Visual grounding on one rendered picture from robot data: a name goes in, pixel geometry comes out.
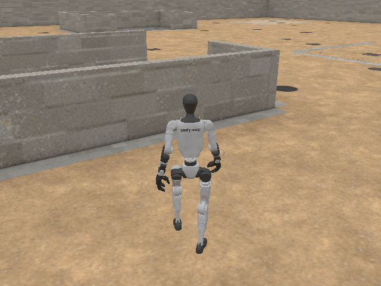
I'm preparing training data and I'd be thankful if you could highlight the robot right hand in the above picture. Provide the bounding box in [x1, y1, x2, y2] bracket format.
[207, 161, 221, 173]

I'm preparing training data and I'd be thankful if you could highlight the robot left hand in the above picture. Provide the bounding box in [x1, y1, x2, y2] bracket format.
[156, 174, 170, 192]

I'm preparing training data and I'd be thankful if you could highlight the right robot upper arm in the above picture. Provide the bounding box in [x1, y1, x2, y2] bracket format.
[202, 120, 218, 151]

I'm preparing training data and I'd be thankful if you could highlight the robot right foot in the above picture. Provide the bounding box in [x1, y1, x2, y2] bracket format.
[196, 238, 207, 254]

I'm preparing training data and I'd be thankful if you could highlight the left robot shin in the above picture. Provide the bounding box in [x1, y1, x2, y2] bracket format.
[172, 186, 181, 223]

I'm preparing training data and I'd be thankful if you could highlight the right robot forearm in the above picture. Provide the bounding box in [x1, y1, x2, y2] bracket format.
[211, 143, 221, 163]

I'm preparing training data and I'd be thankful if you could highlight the left robot forearm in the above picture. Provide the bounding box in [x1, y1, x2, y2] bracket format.
[157, 145, 170, 176]

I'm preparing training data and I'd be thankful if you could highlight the left robot upper arm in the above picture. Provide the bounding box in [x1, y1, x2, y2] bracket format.
[164, 120, 178, 154]

